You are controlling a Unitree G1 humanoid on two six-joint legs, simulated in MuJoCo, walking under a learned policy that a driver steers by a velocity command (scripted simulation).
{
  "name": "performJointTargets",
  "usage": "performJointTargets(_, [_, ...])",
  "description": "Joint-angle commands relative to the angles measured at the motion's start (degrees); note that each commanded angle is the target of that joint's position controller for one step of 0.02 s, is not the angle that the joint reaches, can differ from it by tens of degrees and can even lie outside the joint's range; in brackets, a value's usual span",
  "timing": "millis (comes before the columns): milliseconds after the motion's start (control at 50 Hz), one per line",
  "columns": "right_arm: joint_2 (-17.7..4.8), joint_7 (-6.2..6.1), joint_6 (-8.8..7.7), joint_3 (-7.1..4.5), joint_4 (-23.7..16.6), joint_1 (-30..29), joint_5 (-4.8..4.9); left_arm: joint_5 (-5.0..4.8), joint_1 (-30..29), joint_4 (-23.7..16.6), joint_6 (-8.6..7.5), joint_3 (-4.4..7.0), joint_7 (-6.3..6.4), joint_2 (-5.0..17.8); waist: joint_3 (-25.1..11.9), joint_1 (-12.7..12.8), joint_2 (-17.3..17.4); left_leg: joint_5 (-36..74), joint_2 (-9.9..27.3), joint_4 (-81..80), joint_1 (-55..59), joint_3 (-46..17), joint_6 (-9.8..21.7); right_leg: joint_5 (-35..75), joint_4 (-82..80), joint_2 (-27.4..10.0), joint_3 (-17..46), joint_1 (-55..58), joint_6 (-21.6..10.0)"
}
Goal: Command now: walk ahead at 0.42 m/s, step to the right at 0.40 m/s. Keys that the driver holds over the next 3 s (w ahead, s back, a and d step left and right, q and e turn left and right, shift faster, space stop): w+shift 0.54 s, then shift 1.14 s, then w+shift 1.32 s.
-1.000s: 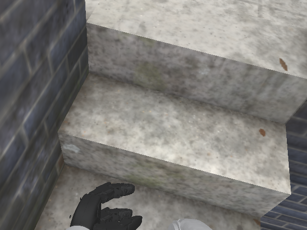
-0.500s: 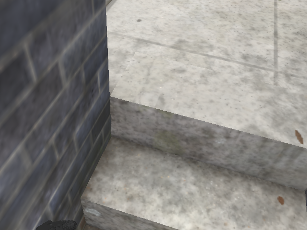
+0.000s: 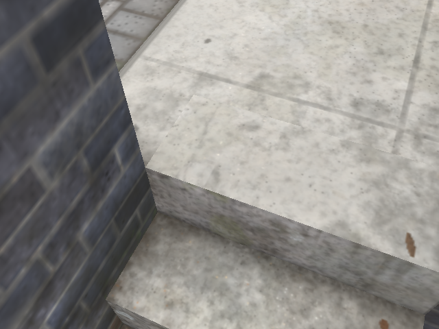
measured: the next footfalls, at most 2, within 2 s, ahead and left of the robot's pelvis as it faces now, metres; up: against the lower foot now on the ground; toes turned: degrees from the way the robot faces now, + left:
left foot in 0.38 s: +0.02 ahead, +0.13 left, -0.02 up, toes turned +9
right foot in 0.68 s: +0.14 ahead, -0.08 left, -0.01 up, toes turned +5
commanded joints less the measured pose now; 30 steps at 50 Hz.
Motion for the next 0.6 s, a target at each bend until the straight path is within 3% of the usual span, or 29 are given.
performJointTargets(20, [8.17,0.59,-0.48,1.89,-14.9,-5.68,-3.81,0.02,-9.7,-4.55,-3.07,4.22,1.52,10.68,-7.14,-3.26,-25.62,-6.31,-9.85,47.15,-27.54,-5.15,-4.91,-28.93,-47.09,-15.43,42.82,13.47,-8.18])
performJointTargets(40, [4.13,-0.62,-0.37,1.31,-14.47,-3.57,-4.43,-0.05,-9.98,-2.64,-3.5,3.06,1.02,5.28,-4.25,-4.64,-18.71,-5.85,-7.94,46.58,-24.38,0.0,-7.57,-18.66,-41.64,-13.53,35.42,8.6,-8.46])
performJointTargets(60, [1.8,-0.97,0.24,0.72,-12.25,-1.42,-3.9,0.24,-11.36,-2.68,-3.91,2.1,1.02,2.02,-4.56,-5.0,-13.72,-2.31,-8.5,51.28,-20.72,4.55,-9.34,-7.1,-37.74,-12.09,28.78,4.59,-10.01])
performJointTargets(80, [1.0,-0.84,0.67,0.52,-11.87,-0.5,-2.61,0.77,-11.12,-2.09,-4.17,1.82,1.38,1.65,-4.33,-5.4,-11.26,-0.91,-8.99,53.81,-19.7,6.33,-10.19,-1.37,-36.86,-11.37,25.37,3.14,-11.22])
performJointTargets(140, [1.42,-0.34,0.77,0.96,-11.41,0.32,-0.32,2.49,-7.83,-0.92,-6.41,3.11,2.12,6.19,-3.53,-4.97,-7.48,0.99,-9.34,48.23,-19.42,7.78,-10.56,1.15,-38.94,-12.0,23.25,5.76,-12.51])
performJointTargets(220, [0.39,-0.76,2.64,0.88,-11.66,0.44,0.68,3.23,-8.26,-4.06,-6.98,3.61,3.11,7.79,-2.81,-4.15,-8.46,-4.29,-6.78,32.88,-16.12,9.05,-10.97,-1.1,-38.7,-13.78,22.15,8.69,-13.82])
performJointTargets(240, [-0.65,-1.37,2.93,0.6,-11.45,0.5,0.55,2.66,-7.93,-4.39,-6.61,3.75,2.94,7.42,-2.48,-3.57,-9.4,-5.48,-5.89,28.9,-15.7,11.09,-10.94,-1.48,-38.8,-14.32,22.56,9.36,-14.33])
performJointTargets(260, [-0.5,-2.07,3.1,0.76,-12.02,-0.31,0.83,2.71,-5.91,-4.55,-6.48,4.18,2.57,8.48,-1.79,-2.42,-10.97,-6.69,-3.98,25.69,-17.21,10.77,-10.31,-4.48,-39.73,-15.87,25.35,11.45,-14.7])
performJointTargets(300, [-0.04,-2.48,2.88,1.13,-13.12,-2.68,0.96,3.41,-4.75,-5.64,-6.23,4.28,2.31,8.41,-1.93,-0.36,-13.82,-9.55,-2.05,20.15,-17.88,9.29,-9.16,-5.12,-38.36,-16.9,27.73,14.22,-15.33])
performJointTargets(340, [0.91,-1.9,2.17,1.84,-13.69,-1.55,1.17,4.4,-5.14,-5.97,-5.61,4.33,2.35,8.72,-4.33,-2.02,-15.41,-11.61,1.08,4.95,-10.73,8.9,-6.63,-3.71,-35.7,-15.69,24.57,14.58,-12.0])
performJointTargets(360, [0.66,-1.73,1.76,1.83,-12.43,2.56,1.23,4.6,-6.66,-5.74,-5.48,4.16,2.06,8.16,-5.29,-5.17,-14.51,-13.42,2.35,-8.87,-2.21,10.72,-5.08,-3.79,-34.01,-13.32,20.31,11.71,-9.19])
performJointTargets(380, [-0.23,-1.78,1.52,1.39,-7.34,14.0,1.5,4.3,-6.58,-3.9,-3.81,3.99,2.03,6.52,-4.43,-10.25,-7.44,-14.74,-1.85,-32.91,11.08,22.41,-6.2,-6.54,-24.96,-6.33,7.12,8.67,-6.82])
performJointTargets(400, [-0.38,-1.1,0.04,1.08,-2.25,25.16,-0.04,5.22,-12.89,-4.87,-3.99,4.06,1.06,5.51,-0.13,-17.12,6.81,3.35,-0.13,-42.94,17.45,20.24,-7.89,-1.94,1.89,3.64,-5.47,3.87,-3.53])
performJointTargets(420, [0.59,-0.15,-1.59,1.8,-1.59,25.46,-1.42,4.44,-16.24,-5.93,-6.05,3.96,0.02,4.38,0.62,-18.25,13.14,22.03,3.92,-36.32,25.26,9.4,-8.74,0.96,22.05,6.38,1.06,-11.16,1.75])
performJointTargets(440, [-1.29,-1.29,-1.17,1.4,-5.5,18.11,-2.15,3.58,-9.41,-6.0,-6.57,3.26,-1.71,2.26,-7.41,-11.19,16.37,31.7,13.42,-29.78,29.01,-12.37,-2.02,4.45,44.68,7.18,9.74,-19.85,7.57])
performJointTargets(460, [-2.51,-2.72,-0.04,0.97,-8.28,11.65,-2.27,2.04,-8.37,-6.83,-7.04,2.44,-3.25,2.58,-9.76,-6.69,6.33,7.1,17.73,-38.78,22.66,-24.21,1.99,12.48,56.2,4.1,14.83,-20.88,8.77])
performJointTargets(480, [-4.27,-2.85,-0.89,0.89,-8.39,7.88,-3.04,1.7,-7.46,-6.37,-7.35,2.81,-4.24,3.42,-3.3,-2.85,-0.63,2.17,15.95,-39.76,19.69,-17.26,1.21,14.0,56.09,2.47,15.99,-22.12,9.1])
performJointTargets(500, [-10.76,-4.27,-2.27,-1.28,-9.52,3.98,-3.69,1.59,-7.24,-7.62,-7.29,3.8,-5.32,6.64,-1.07,-0.65,0.17,2.26,19.02,-41.67,16.53,-20.25,4.75,12.3,51.58,-0.01,19.76,-20.81,9.54])
performJointTargets(520, [-8.85,-4.17,-3.59,-1.18,-7.34,7.22,-2.97,3.39,-11.08,-7.42,-6.13,5.59,-5.0,10.79,-0.03,-2.86,-8.27,-0.84,17.6,-41.75,15.84,-15.14,5.12,12.04,53.2,0.12,19.85,-20.63,9.65])
performJointTargets(540, [-8.64,-4.03,-4.56,-1.39,-7.01,7.61,-3.18,3.76,-9.66,-6.13,-4.36,6.18,-4.69,11.94,-1.62,-2.3,-8.99,-0.94,16.38,-40.46,17.87,-12.01,4.88,12.79,50.52,0.38,18.72,-18.82,9.77])
performJointTargets(560, [-6.48,-2.13,-5.7,-0.73,-6.48,7.07,-3.23,2.99,-9.36,-5.0,-3.88,5.89,-4.46,11.81,-4.56,-2.16,-8.05,-10.33,14.92,-42.64,16.42,-9.11,4.08,14.18,50.55,0.78,16.22,-16.27,8.08])
performJointTargets(580, [-4.53,-1.21,-7.55,0.1,-6.41,1.85,-3.88,2.88,-8.78,-4.51,-3.86,5.36,-4.16,11.18,-1.92,0.8,-6.59,-2.61,9.77,-43.58,15.1,-1.93,0.62,10.24,32.55,0.14,12.92,-13.21,7.75])
performJointTargets(600, [-2.08,-0.66,-7.64,0.73,-6.43,-0.66,-3.82,2.02,-7.16,-3.04,-4.09,4.51,-4.22,10.74,-1.66,2.24,-9.91,6.03,5.09,-43.9,8.81,6.11,-0.66,8.77,8.41,-0.45,4.18,-0.2,7.3])
Over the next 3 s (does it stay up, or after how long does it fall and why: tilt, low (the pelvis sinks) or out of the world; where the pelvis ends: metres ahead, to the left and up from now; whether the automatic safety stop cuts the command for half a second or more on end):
stays up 0.54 -0.11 0.38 its command is cut before an obstacle from the start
